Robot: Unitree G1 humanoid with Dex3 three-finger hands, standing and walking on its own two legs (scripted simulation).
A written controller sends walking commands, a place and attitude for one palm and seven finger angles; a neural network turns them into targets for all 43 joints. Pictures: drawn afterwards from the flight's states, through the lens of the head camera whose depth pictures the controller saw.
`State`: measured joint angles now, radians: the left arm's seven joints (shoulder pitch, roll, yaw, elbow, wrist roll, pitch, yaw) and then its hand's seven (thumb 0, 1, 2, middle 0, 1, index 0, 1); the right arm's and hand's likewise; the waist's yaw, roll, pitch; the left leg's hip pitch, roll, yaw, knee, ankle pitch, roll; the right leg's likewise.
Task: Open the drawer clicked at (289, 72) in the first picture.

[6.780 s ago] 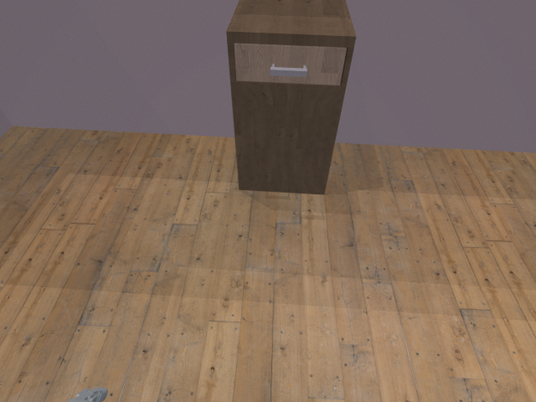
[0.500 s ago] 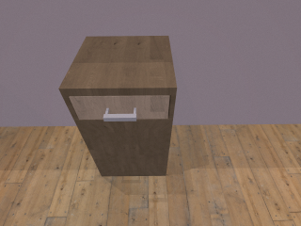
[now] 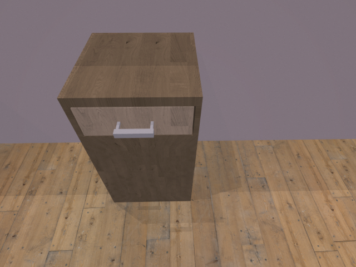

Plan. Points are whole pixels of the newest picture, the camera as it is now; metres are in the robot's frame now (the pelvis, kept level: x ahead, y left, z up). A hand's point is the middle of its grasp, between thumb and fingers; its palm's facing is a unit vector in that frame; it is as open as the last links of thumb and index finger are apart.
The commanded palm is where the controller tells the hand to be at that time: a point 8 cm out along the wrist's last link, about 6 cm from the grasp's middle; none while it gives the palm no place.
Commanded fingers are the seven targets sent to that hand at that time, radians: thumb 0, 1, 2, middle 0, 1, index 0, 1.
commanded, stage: look again from close up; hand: left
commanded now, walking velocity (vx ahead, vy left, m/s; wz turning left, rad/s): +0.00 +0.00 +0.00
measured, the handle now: (134, 128) +0.55 +0.17 -0.08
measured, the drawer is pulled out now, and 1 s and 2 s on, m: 0.00 0.00 0.00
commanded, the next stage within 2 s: shuffle to correct the standing spot in 0.36 s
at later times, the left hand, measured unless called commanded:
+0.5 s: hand out of the picture -0.02 +0.21 -0.18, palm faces +0.04 -0.98 -0.18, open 7.4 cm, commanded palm none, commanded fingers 0.00 0.90 0.90 -0.20 -0.30 -0.20 -0.30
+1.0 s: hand out of the picture -0.04 +0.14 -0.19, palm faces +0.10 -0.99 -0.09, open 7.4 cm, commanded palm none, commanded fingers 0.00 0.90 0.90 -0.20 -0.30 -0.20 -0.30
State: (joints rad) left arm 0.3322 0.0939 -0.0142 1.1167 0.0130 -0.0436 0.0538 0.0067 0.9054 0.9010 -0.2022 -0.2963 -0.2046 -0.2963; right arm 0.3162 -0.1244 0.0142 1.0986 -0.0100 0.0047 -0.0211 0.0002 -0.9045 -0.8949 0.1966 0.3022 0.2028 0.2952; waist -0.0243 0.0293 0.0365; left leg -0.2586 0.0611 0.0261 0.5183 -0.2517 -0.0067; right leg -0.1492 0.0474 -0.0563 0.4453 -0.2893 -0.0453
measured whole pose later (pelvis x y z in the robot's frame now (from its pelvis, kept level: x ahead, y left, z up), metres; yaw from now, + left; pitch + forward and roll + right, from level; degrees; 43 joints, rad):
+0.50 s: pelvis -0.02 +0.04 +0.00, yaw +1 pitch -1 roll -1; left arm 0.34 0.18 -0.01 1.05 0.02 0.00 0.03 0.01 0.91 0.90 -0.20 -0.30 -0.20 -0.30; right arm 0.30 -0.16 0.03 1.05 -0.02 0.00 -0.02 0.00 -0.92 -0.89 0.20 0.30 0.20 0.30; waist 0.00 -0.03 0.00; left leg -0.25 -0.01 0.04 0.50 -0.22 0.04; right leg -0.16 -0.02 -0.05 0.47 -0.29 0.01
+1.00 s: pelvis +0.03 +0.00 -0.01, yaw +2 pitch +0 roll -2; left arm 0.45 0.12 0.02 1.07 0.03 0.00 0.01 0.00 0.90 0.90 -0.20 -0.30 -0.20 -0.30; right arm 0.32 -0.14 -0.01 1.06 -0.02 -0.02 -0.03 0.00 -0.90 -0.89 0.20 0.30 0.20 0.30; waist 0.01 -0.04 -0.01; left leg -0.32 0.05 0.12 0.60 -0.29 0.05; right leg -0.14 0.04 -0.10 0.52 -0.37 -0.05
